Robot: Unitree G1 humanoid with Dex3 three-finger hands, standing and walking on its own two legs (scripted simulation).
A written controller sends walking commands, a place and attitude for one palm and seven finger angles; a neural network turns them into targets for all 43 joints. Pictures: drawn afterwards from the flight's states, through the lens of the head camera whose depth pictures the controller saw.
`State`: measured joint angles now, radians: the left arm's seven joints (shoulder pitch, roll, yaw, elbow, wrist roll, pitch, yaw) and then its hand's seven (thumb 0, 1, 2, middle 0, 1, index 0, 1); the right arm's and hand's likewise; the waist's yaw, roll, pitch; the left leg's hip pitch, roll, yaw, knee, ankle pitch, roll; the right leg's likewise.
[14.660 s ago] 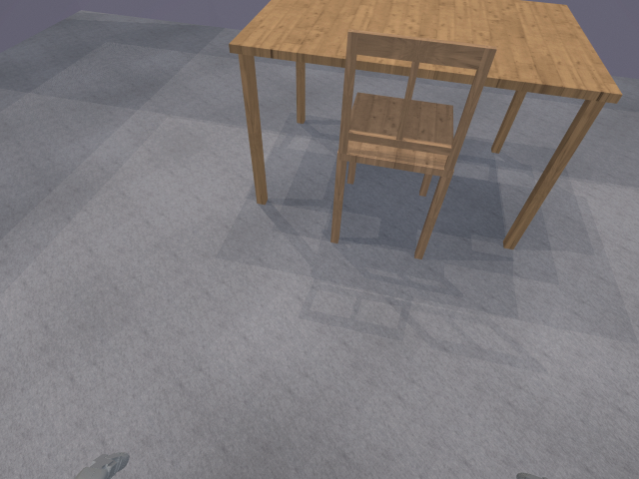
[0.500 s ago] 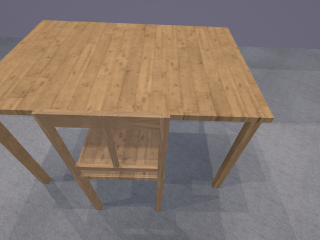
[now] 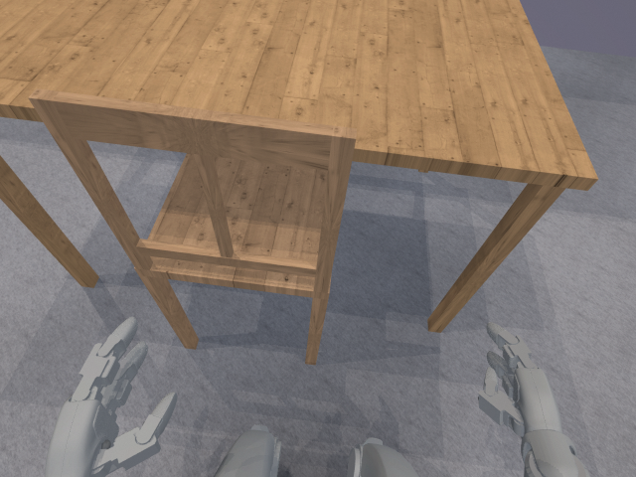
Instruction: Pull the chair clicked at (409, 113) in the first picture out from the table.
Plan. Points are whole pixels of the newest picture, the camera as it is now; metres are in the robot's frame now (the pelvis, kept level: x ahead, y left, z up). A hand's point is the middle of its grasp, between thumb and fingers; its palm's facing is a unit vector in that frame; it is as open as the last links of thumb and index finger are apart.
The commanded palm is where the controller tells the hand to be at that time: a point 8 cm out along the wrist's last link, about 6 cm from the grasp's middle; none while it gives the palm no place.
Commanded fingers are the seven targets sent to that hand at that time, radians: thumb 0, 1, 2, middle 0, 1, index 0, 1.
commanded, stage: raise the hand toward the chair's back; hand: left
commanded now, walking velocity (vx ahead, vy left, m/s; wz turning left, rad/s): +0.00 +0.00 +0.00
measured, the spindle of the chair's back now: (216, 210) +0.47 +0.21 -0.01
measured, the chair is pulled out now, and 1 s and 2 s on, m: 0.00 0.00 0.00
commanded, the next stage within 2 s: aim the fingers beside a spindle in 1.58 s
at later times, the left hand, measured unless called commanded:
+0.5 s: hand (154, 359) +0.23 +0.21 +0.04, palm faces +0.02 -1.00 -0.08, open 14.4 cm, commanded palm +0.20 +0.26 +0.05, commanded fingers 0.00 -0.31 0.38 -0.08 -0.11 -0.08 -0.11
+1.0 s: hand (130, 330) +0.25 +0.24 +0.06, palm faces +0.00 -1.00 -0.06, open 16.9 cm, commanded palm +0.23 +0.29 +0.06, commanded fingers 0.00 -0.50 0.30 -0.06 -0.08 -0.06 -0.08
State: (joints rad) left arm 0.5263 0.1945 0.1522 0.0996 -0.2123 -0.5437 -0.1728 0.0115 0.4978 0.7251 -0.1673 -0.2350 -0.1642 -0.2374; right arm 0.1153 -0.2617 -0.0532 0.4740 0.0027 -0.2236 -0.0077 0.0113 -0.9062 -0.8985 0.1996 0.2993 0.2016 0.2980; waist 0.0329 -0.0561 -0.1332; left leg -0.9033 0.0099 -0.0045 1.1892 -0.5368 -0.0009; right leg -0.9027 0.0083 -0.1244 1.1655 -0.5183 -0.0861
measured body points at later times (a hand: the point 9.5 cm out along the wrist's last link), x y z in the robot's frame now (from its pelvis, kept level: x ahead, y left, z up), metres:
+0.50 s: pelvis +0.01 +0.01 +0.00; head +0.09 +0.01 +0.44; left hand +0.22 +0.26 +0.05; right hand +0.16 -0.25 -0.09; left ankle +0.03 +0.12 -0.64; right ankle +0.03 -0.07 -0.64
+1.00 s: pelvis +0.02 +0.04 +0.02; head +0.09 +0.05 +0.46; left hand +0.24 +0.29 +0.06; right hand +0.20 -0.19 -0.06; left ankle +0.02 +0.12 -0.64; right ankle +0.03 -0.07 -0.64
